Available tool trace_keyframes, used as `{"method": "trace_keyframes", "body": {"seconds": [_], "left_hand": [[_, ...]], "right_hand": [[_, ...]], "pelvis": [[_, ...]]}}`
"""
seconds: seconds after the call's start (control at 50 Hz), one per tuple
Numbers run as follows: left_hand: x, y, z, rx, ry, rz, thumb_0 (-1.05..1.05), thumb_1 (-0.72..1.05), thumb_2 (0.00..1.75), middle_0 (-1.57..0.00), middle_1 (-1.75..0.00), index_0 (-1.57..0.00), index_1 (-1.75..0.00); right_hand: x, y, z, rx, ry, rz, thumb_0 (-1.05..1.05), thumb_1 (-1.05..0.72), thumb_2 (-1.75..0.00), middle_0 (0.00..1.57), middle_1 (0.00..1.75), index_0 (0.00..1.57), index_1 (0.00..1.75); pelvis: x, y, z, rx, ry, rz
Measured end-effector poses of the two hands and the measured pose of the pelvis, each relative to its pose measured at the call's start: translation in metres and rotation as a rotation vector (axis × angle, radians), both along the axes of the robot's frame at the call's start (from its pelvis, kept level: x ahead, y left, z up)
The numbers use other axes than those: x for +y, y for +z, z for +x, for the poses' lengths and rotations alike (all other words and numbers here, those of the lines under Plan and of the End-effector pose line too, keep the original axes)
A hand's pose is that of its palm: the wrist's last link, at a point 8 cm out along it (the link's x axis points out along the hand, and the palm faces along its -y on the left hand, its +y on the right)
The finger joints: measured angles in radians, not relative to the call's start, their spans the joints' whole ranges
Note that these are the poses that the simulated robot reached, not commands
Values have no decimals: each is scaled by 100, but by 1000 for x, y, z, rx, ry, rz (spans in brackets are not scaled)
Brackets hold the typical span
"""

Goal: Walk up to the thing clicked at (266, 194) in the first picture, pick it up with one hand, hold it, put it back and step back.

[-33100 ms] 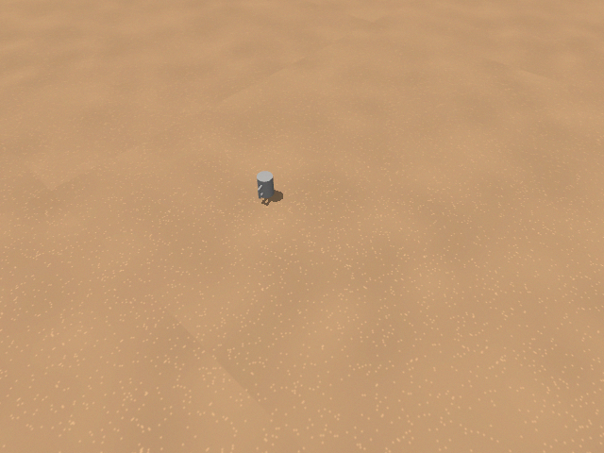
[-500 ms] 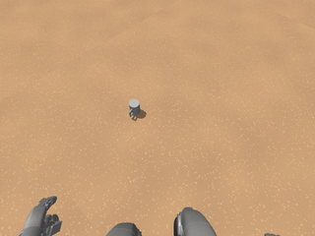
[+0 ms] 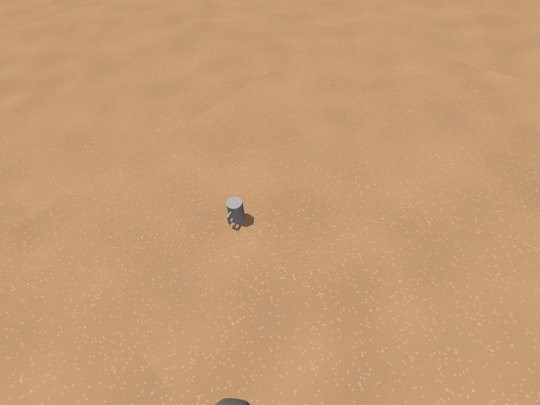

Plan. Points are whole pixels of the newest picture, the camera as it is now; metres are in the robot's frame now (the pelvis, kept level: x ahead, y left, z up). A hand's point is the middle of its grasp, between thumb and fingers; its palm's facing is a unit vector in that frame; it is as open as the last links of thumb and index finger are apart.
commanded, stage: step back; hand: left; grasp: from above
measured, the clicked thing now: (234, 212) +1.03 +0.26 -0.71
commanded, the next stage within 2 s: stand in 0.74 s
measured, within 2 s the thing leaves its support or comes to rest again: neither
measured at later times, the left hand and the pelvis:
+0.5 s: hand out of the picture +0.11 +0.27 -0.15, palm faces +0.06 -0.92 -0.38, open 7.3 cm; pelvis +0.03 +0.00 -0.01, yaw +3 degrees
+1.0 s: hand out of the picture +0.13 +0.27 -0.15, palm faces +0.06 -0.94 -0.32, open 7.3 cm; pelvis +0.06 +0.02 +0.01, yaw +4 degrees
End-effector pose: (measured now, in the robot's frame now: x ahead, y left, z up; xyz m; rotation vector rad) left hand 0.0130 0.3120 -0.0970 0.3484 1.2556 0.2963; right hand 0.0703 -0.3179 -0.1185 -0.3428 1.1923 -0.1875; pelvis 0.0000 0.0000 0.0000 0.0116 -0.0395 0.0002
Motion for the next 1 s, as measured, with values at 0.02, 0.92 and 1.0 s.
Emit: {"method": "trace_keyframes", "body": {"seconds": [0.02,0.92,1.0], "left_hand": [[3,1,-1,-9,4,3,1,90,90,-20,-30,-21,-30],[13,-16,107,-64,23,-84,0,91,90,-20,-30,-21,-30],[7,-14,108,-53,16,-95,0,91,90,-20,-30,-21,-30]], "right_hand": [[1,-2,-5,25,7,0,1,-90,-90,21,30,20,30],[49,12,86,11,72,15,1,-90,-89,21,30,21,30],[49,16,102,-22,74,15,1,-90,-89,21,30,21,30]], "pelvis": [[2,0,-1,3,11,-3],[18,7,57,-1,74,-13],[18,11,59,-7,74,-12]]}}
